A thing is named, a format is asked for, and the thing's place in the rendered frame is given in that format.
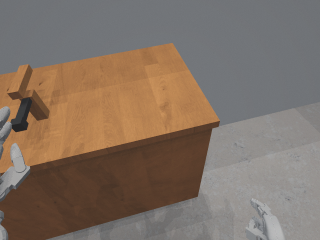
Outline tap lever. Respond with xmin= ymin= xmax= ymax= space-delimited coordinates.
xmin=11 ymin=98 xmax=32 ymax=132

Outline counter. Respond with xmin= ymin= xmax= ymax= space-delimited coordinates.
xmin=0 ymin=43 xmax=220 ymax=240

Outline robot left hand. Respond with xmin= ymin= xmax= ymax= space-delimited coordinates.
xmin=0 ymin=106 xmax=30 ymax=202

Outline robot right hand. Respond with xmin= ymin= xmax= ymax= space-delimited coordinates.
xmin=245 ymin=198 xmax=286 ymax=240

